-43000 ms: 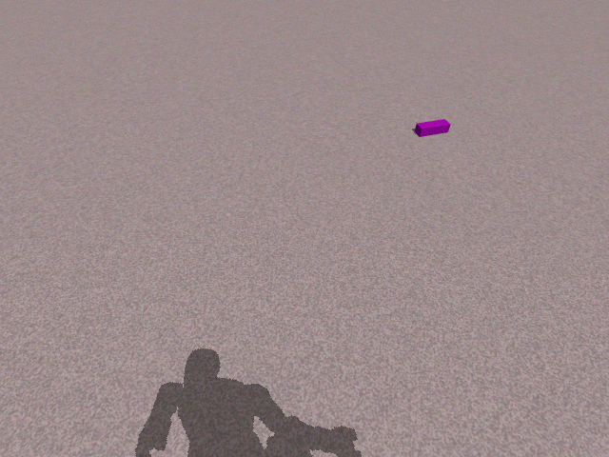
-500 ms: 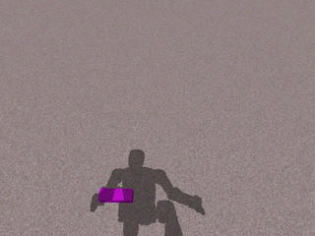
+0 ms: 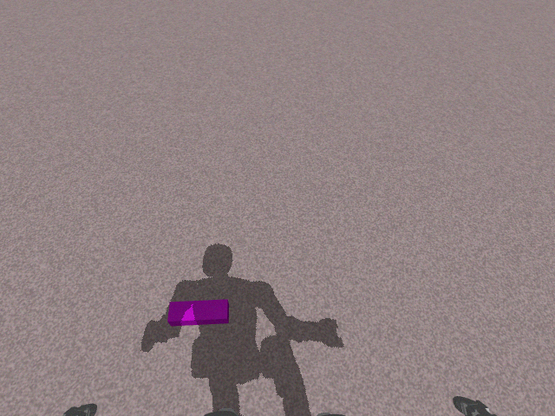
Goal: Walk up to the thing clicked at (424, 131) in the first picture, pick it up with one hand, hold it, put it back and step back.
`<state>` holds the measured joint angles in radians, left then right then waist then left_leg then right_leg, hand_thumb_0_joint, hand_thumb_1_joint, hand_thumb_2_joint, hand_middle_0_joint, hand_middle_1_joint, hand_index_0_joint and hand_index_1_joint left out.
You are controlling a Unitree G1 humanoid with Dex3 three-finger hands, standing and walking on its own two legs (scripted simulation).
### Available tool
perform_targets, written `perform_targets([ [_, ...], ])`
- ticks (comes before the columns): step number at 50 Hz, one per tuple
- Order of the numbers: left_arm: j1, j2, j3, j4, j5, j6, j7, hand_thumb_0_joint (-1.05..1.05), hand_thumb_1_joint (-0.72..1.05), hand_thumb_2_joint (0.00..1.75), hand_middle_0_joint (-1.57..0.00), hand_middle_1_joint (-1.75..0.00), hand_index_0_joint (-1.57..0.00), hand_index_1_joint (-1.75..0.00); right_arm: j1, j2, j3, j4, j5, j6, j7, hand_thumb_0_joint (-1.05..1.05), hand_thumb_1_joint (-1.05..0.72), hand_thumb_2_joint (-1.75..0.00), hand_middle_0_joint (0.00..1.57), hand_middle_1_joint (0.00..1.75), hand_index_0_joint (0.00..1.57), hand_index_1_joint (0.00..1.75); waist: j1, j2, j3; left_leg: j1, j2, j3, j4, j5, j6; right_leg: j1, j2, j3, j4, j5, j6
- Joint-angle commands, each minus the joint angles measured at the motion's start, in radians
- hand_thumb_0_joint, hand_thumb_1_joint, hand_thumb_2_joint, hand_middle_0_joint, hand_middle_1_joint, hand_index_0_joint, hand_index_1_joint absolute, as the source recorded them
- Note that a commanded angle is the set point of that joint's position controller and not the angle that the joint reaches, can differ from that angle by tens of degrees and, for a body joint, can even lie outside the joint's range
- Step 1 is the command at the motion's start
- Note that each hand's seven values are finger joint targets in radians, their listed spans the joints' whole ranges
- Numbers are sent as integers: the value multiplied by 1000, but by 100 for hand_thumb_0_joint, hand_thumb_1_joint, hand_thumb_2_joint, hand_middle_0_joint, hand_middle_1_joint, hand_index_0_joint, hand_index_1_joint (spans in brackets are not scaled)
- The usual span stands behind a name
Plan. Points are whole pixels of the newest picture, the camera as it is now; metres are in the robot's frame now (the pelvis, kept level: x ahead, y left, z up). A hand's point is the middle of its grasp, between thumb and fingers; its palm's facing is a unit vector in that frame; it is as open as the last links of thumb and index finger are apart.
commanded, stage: step back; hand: left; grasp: from above
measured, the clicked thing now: (199, 312) +0.50 +0.26 -0.73
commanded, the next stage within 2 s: none
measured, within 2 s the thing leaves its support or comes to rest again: neither
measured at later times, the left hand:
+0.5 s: hand out of the picture +0.00 +0.29 -0.15, palm faces +0.08 -0.93 -0.36, open 7.4 cm
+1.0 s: hand out of the picture -0.22 +0.25 -0.13, palm faces +0.00 -0.91 -0.41, open 7.4 cm
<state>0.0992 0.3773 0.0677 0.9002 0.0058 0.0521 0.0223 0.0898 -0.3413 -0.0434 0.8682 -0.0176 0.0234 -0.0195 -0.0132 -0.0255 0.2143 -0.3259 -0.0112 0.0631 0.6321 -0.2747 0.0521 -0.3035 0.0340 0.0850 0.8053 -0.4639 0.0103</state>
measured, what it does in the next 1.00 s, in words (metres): walks backwards: right foot, then left foot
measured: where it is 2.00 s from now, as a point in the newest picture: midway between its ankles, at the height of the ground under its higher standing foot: outside the picture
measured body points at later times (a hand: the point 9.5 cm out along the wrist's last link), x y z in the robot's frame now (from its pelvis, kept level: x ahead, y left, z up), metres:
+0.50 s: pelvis -0.12 +0.02 +0.00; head -0.06 +0.04 +0.44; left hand -0.01 +0.33 -0.13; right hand -0.01 -0.29 -0.11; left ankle -0.12 +0.12 -0.72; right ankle -0.05 -0.12 -0.69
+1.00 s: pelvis -0.28 -0.02 +0.01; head -0.24 -0.04 +0.45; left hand -0.22 +0.29 -0.10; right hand -0.17 -0.34 -0.12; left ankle -0.23 +0.12 -0.66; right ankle -0.27 -0.14 -0.72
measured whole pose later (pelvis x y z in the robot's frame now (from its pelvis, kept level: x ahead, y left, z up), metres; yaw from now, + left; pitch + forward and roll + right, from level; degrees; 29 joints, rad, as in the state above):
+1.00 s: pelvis -0.28 -0.02 +0.01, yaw -1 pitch -3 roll +2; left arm 0.23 0.35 0.07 0.86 0.04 0.06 -0.01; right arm 0.15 -0.40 -0.07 0.87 -0.01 0.06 -0.02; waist 0.04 0.01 0.14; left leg -0.52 -0.09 -0.11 1.04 -0.44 -0.01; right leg -0.27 -0.02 0.05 0.64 -0.33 -0.02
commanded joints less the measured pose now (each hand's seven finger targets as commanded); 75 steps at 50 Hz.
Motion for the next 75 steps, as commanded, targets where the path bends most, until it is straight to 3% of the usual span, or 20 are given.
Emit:
perform_targets([
  [1,129,164,62,-42,18,-42,2,0,90,90,-20,-30,-20,-30,-9,-285,-70,-67,12,0,-7,0,-90,-90,20,30,20,30,28,151,-303,133,222,-257,-57,367,112,135,-19,-66,-335,247,-40],
  [3,134,245,80,-57,30,-54,1,0,90,90,-20,-30,-20,-30,-29,-235,-51,-82,28,0,-1,0,-90,-90,20,30,20,30,30,-57,-303,-72,71,-164,99,121,7,211,-197,214,-384,439,-133],
  [5,14,341,96,-126,32,-52,0,0,90,90,-20,-30,-20,-30,-20,-232,-61,-72,16,12,-12,0,-90,-90,20,30,20,30,47,-225,-192,-78,-84,-181,498,-366,-54,-39,-451,486,-480,524,-358],
  [9,-55,214,76,-158,22,-53,10,0,90,90,-20,-30,-20,-30,71,-224,-51,-25,26,7,-5,0,-90,-90,20,30,20,30,-7,-97,-197,-143,-131,-237,571,-230,-54,72,-250,158,-398,650,-223],
  [16,59,206,69,-178,29,-35,19,0,90,90,-20,-30,-20,-30,69,-212,-41,-61,14,-10,-15,0,-90,-90,20,30,20,30,63,-168,-296,-143,-38,-140,191,-268,-79,341,-277,137,-285,774,-238],
  [20,3,231,62,-203,5,-9,6,0,90,90,-20,-30,-20,-30,184,-215,-60,-17,-6,-24,-9,0,-90,-90,20,30,20,30,-6,-133,-323,121,-15,-76,-261,131,-43,186,-211,68,-138,636,-142],
  [22,20,148,46,-223,-4,-5,3,0,90,90,-20,-30,-20,-30,130,-364,-93,-46,-31,-27,-5,0,-90,-90,20,30,20,30,8,239,-288,252,306,-520,-295,401,77,-181,30,-27,98,31,-42],
  [24,-55,219,76,-202,14,-4,22,0,90,90,-20,-30,-20,-30,63,-406,-97,-67,-20,-29,-5,0,-90,-90,20,30,20,30,-40,239,-192,-43,439,-652,-334,325,266,-116,45,120,392,-192,-25],
  [27,80,192,71,-149,-8,-2,10,0,90,90,-20,-30,-20,-30,-56,-277,-60,-95,-26,-29,-10,0,-90,-90,20,30,20,30,62,155,-178,80,228,-286,-245,448,133,-208,85,143,493,-31,-38],
  [37,103,174,61,-151,9,-21,-1,0,90,90,-20,-30,-20,-30,68,-280,-78,-106,-13,-17,-13,0,-90,-90,20,30,20,30,-32,201,-294,303,258,-261,-160,444,195,-113,0,12,54,-42,37],
  [42,291,180,74,-53,22,-25,-17,0,90,90,-20,-30,-20,-30,-26,-313,-88,-130,-1,10,-4,0,-90,-90,20,30,20,30,53,224,-330,56,224,-248,-124,165,105,184,-28,-84,-343,187,-38],
  [45,129,392,121,-137,43,-22,-23,0,90,90,-20,-30,-20,-30,-35,-232,-73,-151,10,16,-20,0,-90,-90,20,30,20,30,78,-270,-146,-172,-91,-156,375,-332,-67,-162,-438,474,-596,-100,-284],
  [46,31,392,118,-175,43,-26,-14,0,90,90,-20,-30,-20,-30,-12,-278,-90,-129,1,17,-24,0,-90,-90,20,30,20,30,49,-274,-67,-115,-38,-220,517,-298,-68,-315,-476,529,-646,-150,-316],
  [50,-57,217,90,-188,40,-34,-5,0,90,90,-20,-30,-20,-30,124,-221,-63,-57,10,1,-11,0,-90,-90,20,30,20,30,-24,-128,-147,-142,-130,-219,559,-149,-62,-75,-202,75,-448,293,-152],
  [58,79,209,81,-205,35,-15,15,0,90,90,-20,-30,-20,-30,142,-202,-47,-72,-4,-26,-21,0,-90,-90,20,30,20,30,64,-206,-292,-124,-17,-100,50,-235,-70,334,-287,107,-248,716,-209],
  [61,6,207,62,-228,15,9,3,0,90,90,-20,-30,-20,-30,247,-224,-68,-25,-13,-30,-19,0,-90,-90,20,30,20,30,2,-107,-307,107,-4,-82,-267,137,-36,151,-234,59,-129,540,-122],
  [63,8,154,50,-244,4,12,2,0,90,90,-20,-30,-20,-30,167,-391,-97,-54,-31,-24,-13,0,-90,-90,20,30,20,30,22,258,-253,181,343,-552,-298,346,130,-224,30,-79,129,-114,-31],
  [64,-55,207,74,-244,16,13,16,0,90,90,-20,-30,-20,-30,139,-453,-108,-76,-29,-23,-12,0,-90,-90,20,30,20,30,-44,287,-222,-43,447,-667,-333,297,264,-132,20,63,316,-229,-18],
  [68,67,194,74,-160,-2,22,2,0,90,90,-20,-30,-20,-30,-15,-283,-63,-99,-30,-34,-26,0,-90,-90,20,30,20,30,73,125,-172,10,228,-275,-246,395,133,-191,80,141,528,-5,-33],
  [75,58,174,52,-158,15,-14,-3,0,90,90,-20,-30,-20,-30,86,-271,-70,-93,-21,-13,-16,0,-90,-90,20,30,20,30,-20,208,-272,290,247,-248,-151,439,201,-167,4,2,113,-63,42],
])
